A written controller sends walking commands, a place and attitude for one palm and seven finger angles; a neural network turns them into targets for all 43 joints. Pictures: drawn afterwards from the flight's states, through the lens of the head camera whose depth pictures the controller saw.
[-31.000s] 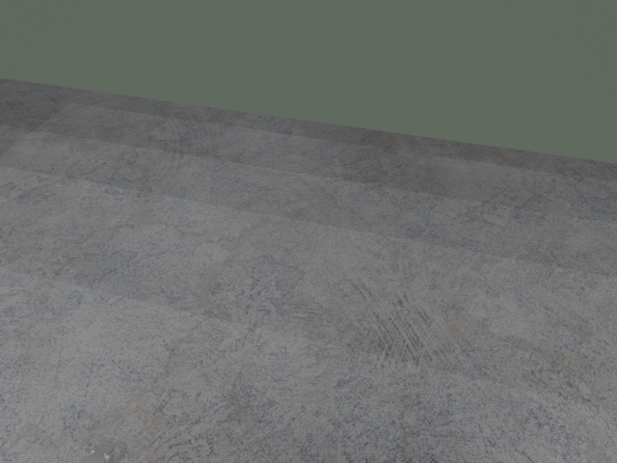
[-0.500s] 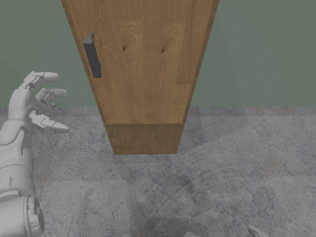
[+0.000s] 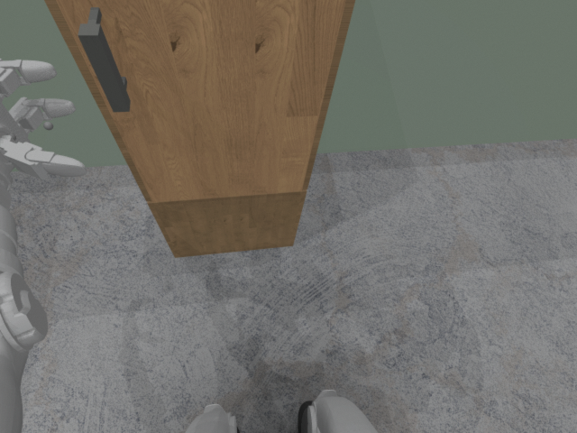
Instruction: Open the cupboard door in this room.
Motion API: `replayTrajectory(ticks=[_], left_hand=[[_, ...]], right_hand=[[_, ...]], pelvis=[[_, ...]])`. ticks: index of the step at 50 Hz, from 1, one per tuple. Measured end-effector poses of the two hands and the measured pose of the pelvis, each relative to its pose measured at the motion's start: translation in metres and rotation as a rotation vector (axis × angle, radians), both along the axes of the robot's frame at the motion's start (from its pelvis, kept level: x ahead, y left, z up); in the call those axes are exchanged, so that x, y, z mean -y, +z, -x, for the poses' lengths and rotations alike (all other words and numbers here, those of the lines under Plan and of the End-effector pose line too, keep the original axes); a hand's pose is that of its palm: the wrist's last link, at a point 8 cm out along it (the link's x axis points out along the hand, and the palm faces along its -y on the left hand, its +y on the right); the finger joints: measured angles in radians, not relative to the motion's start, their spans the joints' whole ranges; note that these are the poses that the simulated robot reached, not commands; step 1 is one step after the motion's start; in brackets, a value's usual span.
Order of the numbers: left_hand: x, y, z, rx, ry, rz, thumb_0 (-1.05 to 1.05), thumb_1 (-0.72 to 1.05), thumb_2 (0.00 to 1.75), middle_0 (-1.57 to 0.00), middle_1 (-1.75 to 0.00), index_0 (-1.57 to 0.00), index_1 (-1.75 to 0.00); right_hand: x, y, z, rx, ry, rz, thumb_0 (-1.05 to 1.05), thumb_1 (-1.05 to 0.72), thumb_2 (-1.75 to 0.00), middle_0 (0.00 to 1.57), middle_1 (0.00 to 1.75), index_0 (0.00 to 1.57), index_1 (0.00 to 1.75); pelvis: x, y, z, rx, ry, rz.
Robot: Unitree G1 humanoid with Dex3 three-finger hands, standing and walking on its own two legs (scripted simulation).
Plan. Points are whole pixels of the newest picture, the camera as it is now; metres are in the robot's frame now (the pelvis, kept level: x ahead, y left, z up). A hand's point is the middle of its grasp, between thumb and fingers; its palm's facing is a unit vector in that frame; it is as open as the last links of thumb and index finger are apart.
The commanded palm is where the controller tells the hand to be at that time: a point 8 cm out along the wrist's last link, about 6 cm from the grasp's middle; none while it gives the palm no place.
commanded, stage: move the hooked fingers beside the handle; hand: left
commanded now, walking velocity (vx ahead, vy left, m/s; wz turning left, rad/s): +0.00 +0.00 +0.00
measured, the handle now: (108, 62) +0.61 +0.22 +0.10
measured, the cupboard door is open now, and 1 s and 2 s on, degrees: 0 0 0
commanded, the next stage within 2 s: slide the fingers in behind the handle in 1.50 s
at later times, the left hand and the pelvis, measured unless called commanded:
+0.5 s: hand (57, 84) +0.56 +0.27 +0.11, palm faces +0.02 -1.00 -0.02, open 14.0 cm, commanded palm +0.54 +0.31 +0.10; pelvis +0.02 +0.01 -0.01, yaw -2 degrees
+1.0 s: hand (61, 94) +0.55 +0.27 +0.10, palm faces +0.03 -1.00 -0.01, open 14.0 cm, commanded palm +0.53 +0.31 +0.10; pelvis +0.03 +0.01 +0.00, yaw -2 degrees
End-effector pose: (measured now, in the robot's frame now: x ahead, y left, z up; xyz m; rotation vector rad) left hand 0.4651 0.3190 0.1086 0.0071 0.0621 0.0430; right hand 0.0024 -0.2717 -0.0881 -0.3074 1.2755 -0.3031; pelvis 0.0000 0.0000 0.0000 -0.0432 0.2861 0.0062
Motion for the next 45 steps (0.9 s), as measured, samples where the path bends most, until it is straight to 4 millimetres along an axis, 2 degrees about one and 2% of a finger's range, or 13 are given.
replayTrajectory(ticks=[5, 9, 14, 20, 24, 32, 40, 45], left_hand=[[0.001, 0.009, -0.019, 0.056, 0.002, -0.005, -0.01, -0.50, 0.30, -0.30, -1.20, -0.30, -1.20], [0.001, 0.009, -0.034, 0.031, -0.005, 0.017, -0.01, -0.50, 0.30, -0.30, -1.20, -0.30, -1.20], [-0.002, 0.003, -0.048, -0.010, -0.007, -0.002, -0.01, -0.50, 0.30, -0.30, -1.20, -0.30, -1.20], [-0.006, 0.007, -0.065, 0.034, 0.007, 0.010, -0.01, -0.50, 0.30, -0.30, -1.20, -0.30, -1.20], [-0.005, 0.005, -0.071, 0.017, -0.014, -0.008, -0.01, -0.50, 0.30, -0.30, -1.20, -0.30, -1.20], [-0.003, -0.015, -0.072, -0.022, -0.005, 0.029, -0.01, -0.50, 0.30, -0.30, -1.20, -0.30, -1.20], [-0.009, -0.002, -0.070, 0.032, 0.011, -0.010, -0.01, -0.50, 0.30, -0.30, -1.20, -0.30, -1.20], [-0.007, -0.006, -0.068, -0.029, -0.016, 0.004, -0.01, -0.50, 0.30, -0.30, -1.20, -0.30, -1.20]], right_hand=[[-0.002, 0.001, 0.018, -0.068, -0.029, 0.004, 0.01, -0.90, -0.90, 0.20, 0.30, 0.21, 0.30], [-0.005, 0.003, 0.029, -0.114, -0.054, 0.003, 0.01, -0.90, -0.90, 0.20, 0.30, 0.21, 0.30], [-0.010, 0.005, 0.036, -0.154, -0.074, 0.001, 0.01, -0.90, -0.90, 0.20, 0.30, 0.21, 0.30], [-0.016, 0.006, 0.041, -0.202, -0.088, -0.004, 0.01, -0.90, -0.90, 0.20, 0.30, 0.21, 0.30], [-0.019, 0.007, 0.040, -0.220, -0.098, -0.012, 0.01, -0.90, -0.90, 0.20, 0.30, 0.21, 0.30], [-0.023, 0.006, 0.029, -0.217, -0.098, -0.029, 0.01, -0.90, -0.90, 0.20, 0.30, 0.21, 0.30], [-0.021, 0.004, 0.014, -0.197, -0.086, -0.038, 0.00, -0.90, -0.90, 0.20, 0.30, 0.21, 0.30], [-0.018, 0.003, 0.006, -0.183, -0.070, -0.033, 0.00, -0.90, -0.90, 0.20, 0.30, 0.21, 0.30]], pelvis=[[-0.002, -0.002, -0.003, -0.027, -0.008, 0.005], [-0.003, -0.003, -0.006, -0.043, -0.011, 0.009], [-0.005, -0.004, -0.010, -0.070, -0.017, 0.014], [-0.007, -0.006, -0.015, -0.095, -0.018, 0.022], [-0.008, -0.005, -0.019, -0.108, -0.019, 0.026], [-0.009, -0.005, -0.027, -0.111, -0.026, 0.028], [-0.008, -0.004, -0.031, -0.104, -0.020, 0.033], [-0.007, -0.004, -0.032, -0.101, -0.009, 0.032]])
